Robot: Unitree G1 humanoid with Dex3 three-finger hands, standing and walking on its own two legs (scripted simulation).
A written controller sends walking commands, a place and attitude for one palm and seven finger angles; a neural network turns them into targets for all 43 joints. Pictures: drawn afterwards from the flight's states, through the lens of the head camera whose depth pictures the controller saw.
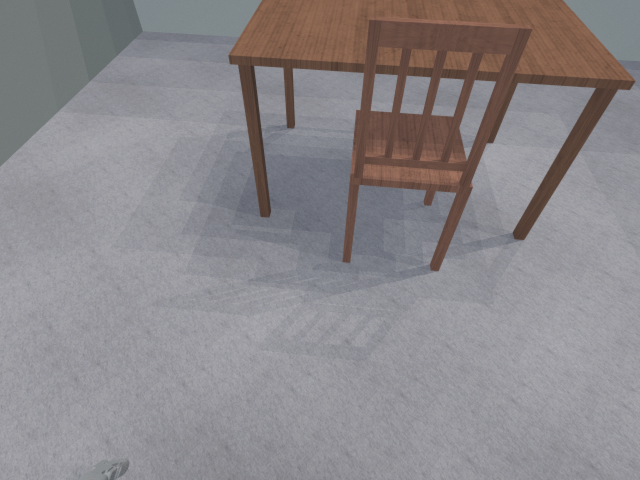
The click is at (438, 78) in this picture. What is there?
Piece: chair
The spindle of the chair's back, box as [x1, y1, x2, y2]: [412, 51, 446, 159]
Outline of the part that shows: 446,51 437,51 413,152 413,159 419,159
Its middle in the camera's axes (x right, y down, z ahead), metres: +0.29 -0.35 +1.05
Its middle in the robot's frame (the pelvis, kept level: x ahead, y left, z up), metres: +1.03 -0.24 -0.08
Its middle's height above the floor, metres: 0.69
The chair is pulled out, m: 0.00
